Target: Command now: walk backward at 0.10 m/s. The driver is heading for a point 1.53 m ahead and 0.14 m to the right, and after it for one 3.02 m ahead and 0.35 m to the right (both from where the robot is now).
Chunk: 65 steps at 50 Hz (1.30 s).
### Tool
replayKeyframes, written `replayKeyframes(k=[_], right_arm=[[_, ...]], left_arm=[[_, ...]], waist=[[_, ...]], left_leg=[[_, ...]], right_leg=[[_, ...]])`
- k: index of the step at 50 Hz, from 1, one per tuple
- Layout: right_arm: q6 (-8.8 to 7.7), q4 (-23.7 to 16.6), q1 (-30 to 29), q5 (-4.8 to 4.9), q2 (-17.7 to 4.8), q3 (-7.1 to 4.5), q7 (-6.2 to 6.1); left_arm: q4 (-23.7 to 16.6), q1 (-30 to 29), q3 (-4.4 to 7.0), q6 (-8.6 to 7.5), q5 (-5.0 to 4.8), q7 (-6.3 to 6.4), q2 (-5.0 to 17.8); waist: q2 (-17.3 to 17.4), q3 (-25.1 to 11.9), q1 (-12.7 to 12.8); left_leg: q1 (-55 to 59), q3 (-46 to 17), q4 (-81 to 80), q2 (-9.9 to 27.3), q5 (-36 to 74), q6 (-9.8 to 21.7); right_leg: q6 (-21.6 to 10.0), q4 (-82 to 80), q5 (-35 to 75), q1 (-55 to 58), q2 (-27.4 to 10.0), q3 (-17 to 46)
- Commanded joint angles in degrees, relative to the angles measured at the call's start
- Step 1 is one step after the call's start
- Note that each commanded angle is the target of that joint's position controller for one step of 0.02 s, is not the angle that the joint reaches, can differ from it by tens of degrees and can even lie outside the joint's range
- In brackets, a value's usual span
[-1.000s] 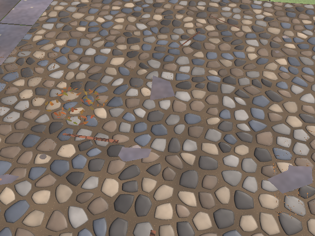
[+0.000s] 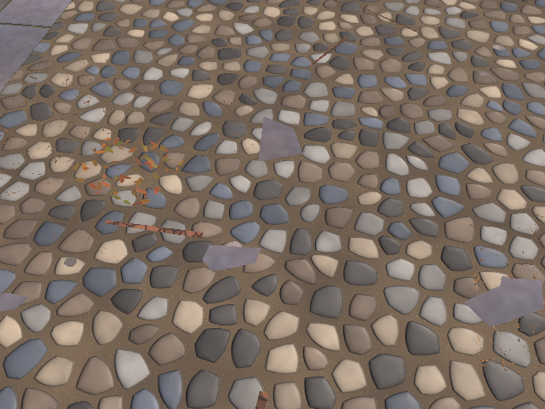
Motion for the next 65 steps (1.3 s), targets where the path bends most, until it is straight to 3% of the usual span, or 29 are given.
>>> replayKeyframes(k=[1, 6, 8, 9, 10, 13, 16, 17, 18, 19, 20, 21, 23, 25, 28, 32, 35, 37, 39, 43, 46, 50, 53, 56, 57, 58, 59, 61, 65], right_arm=[[0.44, -2.2, 3.8, -0.15, -6.6, -1.65, -0.6], [2.35, -6.1, 2.8, -0.87, -9.2, -3.4, -1.21], [3.28, -7.6, 3.3, -1.27, -12.0, -4.49, -1.42], [3.39, -8.3, 2.1, -1.65, -12.9, -4.67, -1.72], [3.37, -9.3, 0.5, -1.84, -14.1, -5.16, -1.94], [3.57, -12.6, -10.4, -2.42, -13.2, -5.01, -2.24], [4.15, -11.7, -8.9, -1.68, -13.4, -5.27, -1.31], [4.65, -11.2, -8.0, -1.01, -14.2, -5.61, -1.05], [5.12, -10.1, -4.5, -0.84, -13.7, -5.87, -0.54], [5.44, -10.1, -0.9, -0.76, -10.3, -5.14, -0.01], [5.85, -12.8, -6.4, -1.09, -9.2, -5.23, -0.26], [5.83, -13.0, -8.8, -1.14, -9.8, -5.18, 0.23], [5.26, -9.9, -4.0, -0.57, -10.8, -5.65, 1.65], [4.68, -7.4, -0.9, -1.67, -10.9, -5.71, 1.85], [4.29, -7.5, -3.3, -1.09, -8.5, -4.47, 1.36], [3.94, -7.3, -3.9, 0.21, -8.5, -3.72, 0.25], [3.05, -3.5, 3.8, 0.28, -7.5, -3.08, -0.3], [2.13, -2.9, 4.2, -0.77, -9.7, -2.98, -0.07], [0.95, -2.9, 1.8, -0.87, -5.1, -1.25, 0.72], [0.79, -2.2, 4.2, -0.66, -9.6, -2.32, 0.46], [1.38, -2.0, 8.4, -0.61, -11.6, -3.63, 0.53], [-0.22, -3.1, 6.4, -1.0, -11.4, -4.4, 0.85], [-1.28, -3.7, 5.3, -0.92, -11.6, -4.71, 1.11], [-1.43, -4.6, 3.7, -1.1, -11.3, -4.85, 1.62], [-1.89, -5.5, 2.8, -1.55, -8.4, -4.0, 2.07], [-2.39, -8.8, 1.7, -1.02, -3.7, -2.83, 2.82], [-2.32, -9.9, 0.1, -2.45, -8.0, -3.78, 3.47], [-2.71, -10.2, -2.6, -1.71, -7.6, -3.63, 4.74], [-2.04, -9.1, -2.2, -2.01, -7.4, -3.91, 5.38]], left_arm=[[-1.6, 4.8, 1.59, 0.64, 0.07, 0.68, 6.1], [-5.5, 2.5, 2.96, 2.8, 0.2, 1.31, 6.7], [-7.4, 0.1, 3.21, 4.04, 0.0, 1.17, 5.6], [-8.4, -1.4, 3.5, 4.81, 0.55, 0.84, 5.4], [-9.3, -2.6, 3.46, 5.31, 1.06, 0.43, 5.2], [-9.5, 0.3, 3.74, 5.26, 1.08, 0.08, 6.4], [-8.6, 2.8, 3.67, 4.54, 0.38, 0.22, 6.4], [-7.7, 5.3, 3.78, 4.34, 0.18, 0.14, 6.3], [-7.8, 4.7, 3.95, 3.89, 0.57, -0.1, 7.3], [-9.7, 3.0, 4.22, 3.12, 1.27, -0.26, 10.7], [-12.0, 0.2, 4.48, 3.04, 1.65, -0.31, 15.1], [-12.2, -1.6, 3.77, 2.74, 2.83, -0.19, 12.5], [-14.7, -11.2, 3.67, 2.01, 1.81, -0.17, 12.5], [-15.1, -11.1, 3.29, 1.07, 0.91, -0.26, 10.7], [-11.9, -4.3, 2.31, 0.41, 0.59, -0.12, 8.1], [-9.7, -0.7, 2.79, 1.26, 1.34, -0.19, 10.9], [-8.6, -0.2, 3.23, 1.64, 0.5, -0.59, 11.3], [-8.5, 0.6, 2.97, 1.01, -0.48, -1.25, 8.8], [-7.5, -3.2, 2.61, 1.01, -0.4, -1.16, 7.8], [-6.3, -2.5, 2.9, 1.37, 0.57, -1.86, 8.8], [-8.2, -6.4, 2.38, 1.21, 1.72, -2.93, 6.1], [-9.1, -5.8, 3.32, -0.58, 1.78, -4.26, 8.0], [-10.5, -6.6, 3.48, -1.44, 1.13, -4.57, 7.2], [-6.1, 6.3, 4.24, -1.86, 0.79, -3.85, 7.0], [-4.3, 13.3, 5.03, -2.6, 1.44, -3.24, 9.7], [-3.3, 20.2, 6.35, -2.75, 1.2, -3.06, 16.4], [-3.3, 16.5, 5.65, -2.14, 1.38, -3.1, 14.6], [-7.5, 4.9, 4.7, -2.88, 1.13, -3.56, 12.2], [-6.0, 7.9, 3.3, -4.55, 0.68, -2.8, 8.9]], waist=[[0.1, -1.2, -0.1], [2.3, -4.9, -0.7], [8.0, -5.3, -2.4], [11.8, -5.4, -3.1], [7.7, -4.8, -2.3], [5.4, -3.0, 3.1], [8.9, -5.2, 1.2], [7.5, -5.4, 1.8], [1.5, -2.6, 0.5], [-11.1, -0.9, -1.2], [-18.8, 2.9, 1.1], [-12.0, 5.4, 0.6], [-4.9, 3.9, -5.2], [-4.7, 0.6, -4.8], [-5.6, -0.2, -1.4], [-8.2, -0.3, 1.8], [-4.7, -1.1, -0.2], [1.8, -0.9, 2.3], [4.1, 1.7, 1.0], [6.1, 2.1, 0.7], [10.9, 9.5, -2.3], [5.7, 8.7, 0.1], [7.5, 7.8, 0.6], [2.3, 5.8, 5.4], [-6.8, 4.1, 8.1], [-21.4, 1.1, 8.8], [-14.6, 4.8, 5.3], [-2.3, 7.4, 0.7], [-2.5, 3.2, -0.4]], left_leg=[[0.0, -5.5, 2.8, 7.5, 28.1, 2.8], [-3.9, -8.4, 6.9, 10.4, 32.5, 7.0], [-6.2, -15.9, 0.6, 18.4, 41.0, 14.1], [-7.8, -20.4, -3.6, 23.7, 43.7, 18.5], [-10.7, -19.6, -5.0, 24.2, 40.2, 19.6], [-13.1, -13.7, -5.9, 17.7, 22.8, 12.3], [-6.7, -12.1, -5.9, 14.2, 11.0, 9.1], [-8.0, -11.2, -4.5, 13.2, 6.1, 7.6], [-12.0, -8.6, -0.1, 10.3, -3.7, 4.7], [-19.0, -2.4, 11.5, 3.5, -13.1, 1.0], [-20.5, -1.9, 20.8, -3.0, -20.3, -0.6], [-15.4, -8.5, 29.2, -2.4, -16.5, 0.1], [-12.2, -9.4, 34.8, -3.5, -8.2, 0.8], [-12.5, -8.0, 35.8, -2.9, -6.5, 0.0], [-13.0, -5.4, 23.5, 0.7, -7.9, -2.5], [-6.7, -3.2, 6.6, 0.3, -13.1, -2.1], [5.5, -3.8, -10.9, 1.8, 4.1, -0.4], [8.0, -9.7, -6.8, 7.9, 7.4, 1.5], [-1.8, -9.8, -10.0, 7.7, 2.0, 1.1], [-3.1, -12.0, -13.0, 6.5, -20.6, 3.1], [-2.9, -25.1, -21.4, 17.2, -36.3, 9.9], [4.0, -20.8, -21.0, 17.3, -22.1, 9.9], [-0.9, -14.9, -18.0, 14.3, -17.9, 8.5], [-12.9, -10.1, -6.3, 10.1, -18.4, 7.9], [-18.2, -4.1, 9.5, 5.4, -13.0, 6.2], [-29.9, 3.2, 28.3, -2.1, -17.1, 3.7], [-31.3, -2.3, 38.3, 0.5, -16.7, 4.9], [-29.3, -4.3, 39.5, 5.4, -5.0, 4.9], [-27.3, -1.3, 35.5, 6.3, 3.7, 2.5]], right_leg=[[-2.4, 3.1, 25.7, -1.9, -6.6, 4.4], [-3.9, 14.0, 22.2, -6.8, -4.5, 3.0], [-2.3, 27.2, 3.1, -10.7, 1.7, -0.9], [-2.0, 39.1, -18.3, -13.5, 3.4, 0.6], [-1.9, 46.0, -20.1, -14.0, 1.8, 5.1], [-1.2, 36.3, -14.0, -12.7, -0.9, 7.7], [-0.3, 14.6, -7.8, -7.8, -0.3, 3.5], [-0.6, 5.6, -2.8, -2.9, 1.1, 1.4], [-0.7, -3.1, -0.5, -0.7, 0.9, 4.1], [-2.2, -13.0, -7.6, -1.1, -11.8, 20.8], [-8.5, -16.8, -4.5, -15.1, -22.2, 30.8], [-10.1, -17.9, -6.6, -21.6, -19.7, 30.4], [-7.1, -14.9, -2.8, -20.3, -11.6, 18.7], [-7.3, -12.9, 3.7, -12.5, -10.1, 15.0], [-8.6, -11.9, 4.8, -2.7, -11.2, 15.5], [-9.7, -9.7, 7.3, 1.0, -12.2, 18.5], [-5.9, -7.9, 11.9, -3.0, -10.8, 17.4], [-2.6, -8.5, 6.9, -7.0, -5.6, 13.1], [-2.2, -7.3, 10.0, 0.0, -4.1, 10.7], [-3.0, -1.2, -5.6, -3.3, -0.8, 7.4], [-2.1, 15.6, -6.7, -17.8, 1.4, 0.8], [-1.3, 23.2, -5.2, -26.2, -2.9, 2.7], [-1.6, 13.9, -4.6, -16.4, -2.0, 0.4], [-1.7, 3.0, -2.1, 5.2, 2.3, -3.0], [-2.5, -4.4, -9.5, 12.0, -5.5, 8.7], [-7.8, -17.8, -30.4, 16.3, -20.2, 37.4], [-10.7, -21.0, -35.8, 8.1, -23.2, 45.3], [-9.2, -19.7, -23.3, 0.4, -18.9, 32.2], [-7.3, -18.6, 3.5, 4.8, -12.7, 16.5]])
Keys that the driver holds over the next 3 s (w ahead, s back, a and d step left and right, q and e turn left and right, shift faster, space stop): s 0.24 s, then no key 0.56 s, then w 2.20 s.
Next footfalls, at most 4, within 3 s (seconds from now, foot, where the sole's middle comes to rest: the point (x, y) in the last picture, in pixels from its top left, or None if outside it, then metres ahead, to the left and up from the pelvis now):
0.38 right None -0.07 -0.14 -0.78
0.72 left None -0.15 0.05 -0.78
1.14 right None -0.03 -0.18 -0.78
1.64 left None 0.32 -0.02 -0.78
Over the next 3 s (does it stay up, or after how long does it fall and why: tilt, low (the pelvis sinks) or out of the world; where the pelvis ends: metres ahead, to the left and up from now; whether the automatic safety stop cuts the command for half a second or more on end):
stays up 0.91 -0.06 0.01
